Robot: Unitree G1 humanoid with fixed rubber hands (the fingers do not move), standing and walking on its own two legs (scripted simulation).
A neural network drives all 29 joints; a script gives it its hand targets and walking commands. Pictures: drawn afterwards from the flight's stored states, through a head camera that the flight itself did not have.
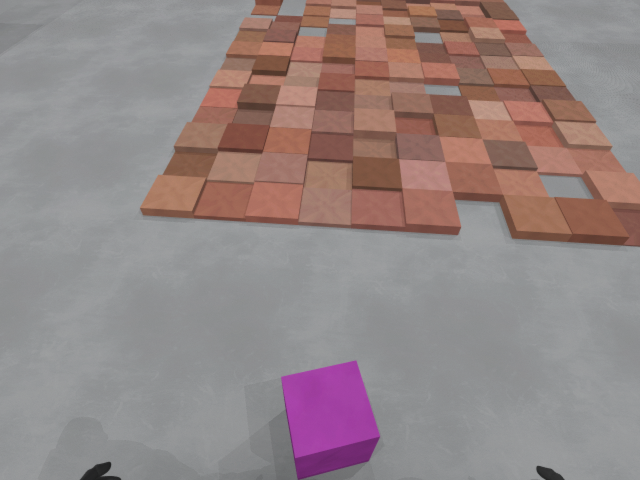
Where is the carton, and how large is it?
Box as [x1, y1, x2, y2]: [281, 360, 379, 479]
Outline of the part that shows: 355,360 281,377 298,479 367,461 376,444 379,434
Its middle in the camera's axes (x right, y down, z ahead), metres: +0.02 +0.49 +1.07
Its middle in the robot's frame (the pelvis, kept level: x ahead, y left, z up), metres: +0.40 -0.02 -0.66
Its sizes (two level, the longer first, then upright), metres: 0.210 0.200 0.250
